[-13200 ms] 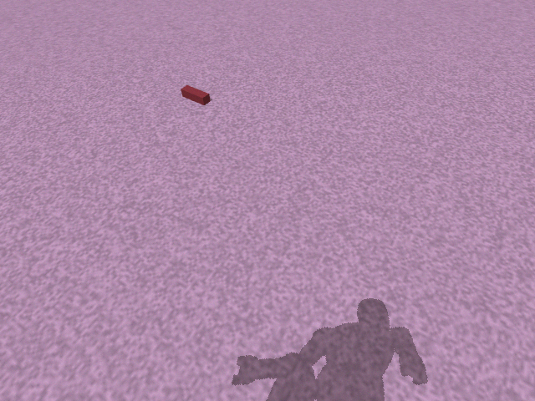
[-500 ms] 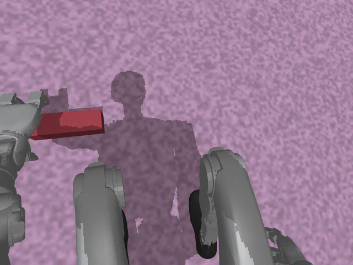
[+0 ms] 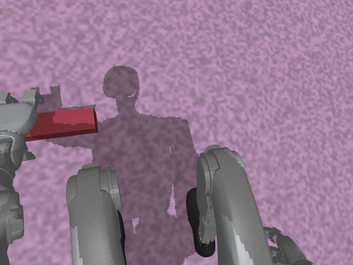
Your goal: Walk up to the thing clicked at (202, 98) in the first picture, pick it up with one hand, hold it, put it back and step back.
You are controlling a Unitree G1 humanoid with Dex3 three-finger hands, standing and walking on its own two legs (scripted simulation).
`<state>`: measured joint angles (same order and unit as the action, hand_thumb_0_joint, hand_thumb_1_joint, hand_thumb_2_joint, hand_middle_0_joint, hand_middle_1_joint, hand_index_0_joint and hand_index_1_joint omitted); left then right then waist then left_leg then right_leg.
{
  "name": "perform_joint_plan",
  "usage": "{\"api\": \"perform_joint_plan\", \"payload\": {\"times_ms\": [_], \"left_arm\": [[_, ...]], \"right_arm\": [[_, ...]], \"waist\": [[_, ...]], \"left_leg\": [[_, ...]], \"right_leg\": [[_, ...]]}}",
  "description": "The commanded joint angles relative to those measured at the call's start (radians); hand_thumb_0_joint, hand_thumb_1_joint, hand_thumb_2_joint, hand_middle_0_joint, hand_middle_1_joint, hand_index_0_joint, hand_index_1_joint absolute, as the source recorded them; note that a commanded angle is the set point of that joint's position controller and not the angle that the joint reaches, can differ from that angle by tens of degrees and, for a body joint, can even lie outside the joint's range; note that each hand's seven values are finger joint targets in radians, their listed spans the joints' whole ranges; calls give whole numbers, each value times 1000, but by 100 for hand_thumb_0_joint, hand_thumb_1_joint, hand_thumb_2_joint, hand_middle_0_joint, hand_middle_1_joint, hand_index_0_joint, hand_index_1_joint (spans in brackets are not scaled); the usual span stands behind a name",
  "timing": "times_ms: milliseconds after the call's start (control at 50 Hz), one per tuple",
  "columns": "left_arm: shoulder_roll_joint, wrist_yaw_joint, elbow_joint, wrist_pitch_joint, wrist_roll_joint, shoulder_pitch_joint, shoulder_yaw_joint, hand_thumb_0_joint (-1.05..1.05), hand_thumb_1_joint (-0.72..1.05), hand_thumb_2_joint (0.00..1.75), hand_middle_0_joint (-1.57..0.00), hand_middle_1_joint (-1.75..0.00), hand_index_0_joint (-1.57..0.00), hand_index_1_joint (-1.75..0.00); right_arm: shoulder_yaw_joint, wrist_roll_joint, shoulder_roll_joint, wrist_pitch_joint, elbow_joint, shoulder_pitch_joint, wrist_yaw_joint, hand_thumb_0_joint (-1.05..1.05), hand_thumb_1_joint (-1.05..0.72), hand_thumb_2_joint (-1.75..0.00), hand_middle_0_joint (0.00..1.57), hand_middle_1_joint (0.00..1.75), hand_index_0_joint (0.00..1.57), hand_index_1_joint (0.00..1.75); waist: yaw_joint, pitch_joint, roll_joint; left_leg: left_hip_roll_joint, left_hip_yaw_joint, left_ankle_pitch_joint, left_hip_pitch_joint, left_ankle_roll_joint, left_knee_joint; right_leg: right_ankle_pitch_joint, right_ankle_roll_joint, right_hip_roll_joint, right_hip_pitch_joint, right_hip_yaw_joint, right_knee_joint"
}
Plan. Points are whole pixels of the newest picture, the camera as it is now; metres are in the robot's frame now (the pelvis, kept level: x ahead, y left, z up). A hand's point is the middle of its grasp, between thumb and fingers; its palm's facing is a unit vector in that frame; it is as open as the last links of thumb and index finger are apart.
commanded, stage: approach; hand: left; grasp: from above
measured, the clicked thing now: (59, 124) +0.46 +0.28 -0.30
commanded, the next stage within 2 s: rest palm in 0.80 s
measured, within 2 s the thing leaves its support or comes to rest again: neither
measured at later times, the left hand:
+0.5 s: hand (53, 106) +0.48 +0.26 -0.19, palm faces -0.41 -0.03 -0.91, open 14.2 cm
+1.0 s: hand (40, 115) +0.46 +0.28 -0.18, palm faces -0.43 -0.03 -0.90, open 13.8 cm
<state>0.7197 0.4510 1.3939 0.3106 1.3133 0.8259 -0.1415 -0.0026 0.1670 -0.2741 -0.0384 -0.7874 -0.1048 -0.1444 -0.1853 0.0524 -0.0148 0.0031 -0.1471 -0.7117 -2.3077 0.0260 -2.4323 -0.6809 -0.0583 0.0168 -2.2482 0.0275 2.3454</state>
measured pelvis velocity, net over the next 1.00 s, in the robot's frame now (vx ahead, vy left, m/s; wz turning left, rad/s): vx -0.01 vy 0.00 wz -0.03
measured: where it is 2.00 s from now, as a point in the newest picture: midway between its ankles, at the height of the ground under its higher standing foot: (160, 244)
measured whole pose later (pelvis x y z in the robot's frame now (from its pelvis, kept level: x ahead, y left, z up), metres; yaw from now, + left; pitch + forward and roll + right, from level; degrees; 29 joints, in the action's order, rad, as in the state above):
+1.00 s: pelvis -0.01 +0.00 -0.01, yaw -2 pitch +32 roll -9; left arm 0.77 0.50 1.60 0.27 1.36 1.03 -0.05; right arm 0.08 0.18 -0.29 -0.07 -0.74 -0.08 -0.14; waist -0.27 0.04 -0.04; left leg 0.00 -0.17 -0.69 -2.33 0.02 -2.46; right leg -0.65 -0.06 0.01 -2.26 0.05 2.35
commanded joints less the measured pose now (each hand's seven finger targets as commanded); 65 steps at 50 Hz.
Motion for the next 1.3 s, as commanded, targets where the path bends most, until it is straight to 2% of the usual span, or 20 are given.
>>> {"api": "perform_joint_plan", "payload": {"times_ms": [0,180,240,300,340,420,520,580,620,640,740,820,880,920,980,1080,1100,1120,1180,1280], "left_arm": [[210,43,-135,3,-22,306,7,0,-53,99,-6,-104,-7,-103],[179,95,11,-30,9,513,75,0,-54,100,-6,-105,-7,-104],[259,117,61,-68,31,529,35,0,-54,101,-6,-105,-7,-104],[276,127,103,-112,35,489,14,0,-56,102,-6,-103,-6,-103],[290,114,99,-138,25,480,15,0,-55,101,-6,-103,-6,-102],[344,70,30,-175,-23,382,-29,0,-57,102,-6,-101,-6,-101],[351,-15,-37,-150,-88,317,-33,0,-57,101,-6,-102,-6,-102],[336,-59,-126,-95,-103,295,-40,0,-57,101,-6,-102,-6,-102],[300,-76,-185,-49,-101,320,-19,0,-57,102,-6,-103,-6,-103],[246,-81,-215,-29,-104,322,23,0,-56,101,-7,-103,-7,-103],[244,-28,-252,25,-77,411,43,0,-54,102,-7,-104,-8,-104],[178,39,-75,11,-16,508,97,0,-50,108,-8,-109,-9,-108],[240,79,60,-16,33,512,74,0,-47,112,-10,-114,-10,-113],[236,94,114,-40,47,483,68,0,-51,99,-6,-103,-7,-102],[245,95,204,-74,38,480,73,0,-52,98,-6,-103,-7,-102],[321,98,151,-88,26,466,33,0,-53,99,-6,-101,-6,-101],[353,105,113,-82,24,474,6,0,-53,99,-6,-101,-6,-101],[321,102,146,-82,19,478,25,0,-53,99,-6,-100,-6,-100],[378,118,109,-64,11,463,-17,0,-53,99,-6,-99,-6,-99],[398,134,81,-32,2,435,-33,0,-55,100,-6,-99,-5,-99]], "right_arm": [[-73,3,-240,-10,12,-200,8,0,-90,-90,20,30,20,30],[-32,22,-257,-39,-7,-231,13,0,-91,-90,20,30,20,30],[-12,29,-267,-42,3,-229,12,0,-91,-90,20,30,20,30],[8,38,-267,-43,24,-219,6,0,-91,-90,20,30,20,30],[17,34,-271,-47,37,-211,3,0,-90,-90,20,30,20,30],[16,18,-275,-43,55,-215,-6,0,-90,-90,20,30,20,30],[10,0,-267,-26,60,-225,-9,0,-91,-90,20,30,20,30],[-13,2,-275,-19,67,-243,-10,0,-91,-90,20,30,20,30],[-27,0,-277,-14,67,-259,-8,0,-91,-90,20,30,20,30],[-31,-6,-266,-11,55,-271,-9,0,-91,-90,20,30,20,30],[-46,-12,-266,-9,43,-263,5,0,-91,-90,20,30,20,30],[-25,-4,-267,-13,15,-252,11,0,-90,-90,20,30,20,30],[-5,5,-273,-21,9,-238,14,0,-90,-90,20,30,20,30],[9,19,-273,-28,17,-227,9,0,-90,-90,20,30,20,30],[28,27,-278,-44,31,-206,6,0,-90,-90,20,30,20,30],[45,40,-286,-60,51,-193,-1,0,-90,-90,20,30,20,30],[43,46,-294,-60,57,-194,-2,0,-90,-90,20,30,20,30],[52,50,-289,-66,56,-200,-10,0,-90,-90,20,30,20,30],[60,62,-302,-72,59,-205,-15,0,-90,-90,20,30,20,30],[74,86,-311,-92,48,-223,-36,0,-90,-90,20,30,20,30]], "waist": [[-33,661,249],[-123,599,260],[-107,629,300],[-104,623,336],[-108,624,344],[-65,690,341],[-56,667,257],[-53,675,253],[-69,685,253],[-70,681,270],[-80,635,282],[-133,565,282],[-120,541,281],[-120,537,300],[-141,503,283],[-126,567,328],[-125,595,337],[-151,565,333],[-148,591,353],[-156,581,375]], "left_leg": [[-20,113,192,522,-57,256],[-17,104,146,486,-56,232],[-17,105,167,494,-54,233],[-19,109,163,489,-54,245],[-17,111,183,488,-55,234],[-18,119,244,487,-57,232],[-16,123,230,392,-71,210],[-17,112,242,421,-60,212],[-16,105,233,437,-55,209],[-17,104,214,449,-50,217],[-13,98,123,467,-46,232],[-13,82,123,485,-43,244],[-17,85,139,475,-45,242],[-19,89,153,491,-46,248],[-22,93,130,443,-54,241],[-19,94,174,467,-51,219],[-15,93,202,477,-51,209],[-15,90,198,464,-50,195],[-11,81,207,473,-47,189],[-7,79,215,461,-47,160]], "right_leg": [[200,81,-35,284,119,-226],[167,78,-38,235,136,-225],[193,83,-42,249,137,-207],[198,84,-42,258,143,-202],[222,85,-42,266,141,-193],[282,86,-45,358,130,-189],[281,73,-47,433,112,-211],[274,79,-44,424,122,-215],[262,81,-45,418,125,-227],[240,85,-45,397,125,-231],[146,90,-46,309,122,-254],[150,88,-48,206,153,-230],[163,88,-47,197,156,-215],[179,84,-45,209,160,-207],[168,80,-46,219,159,-209],[210,81,-50,264,159,-180],[237,78,-51,287,159,-177],[238,79,-50,271,162,-162],[247,79,-55,294,170,-157],[263,74,-60,322,176,-153]]}}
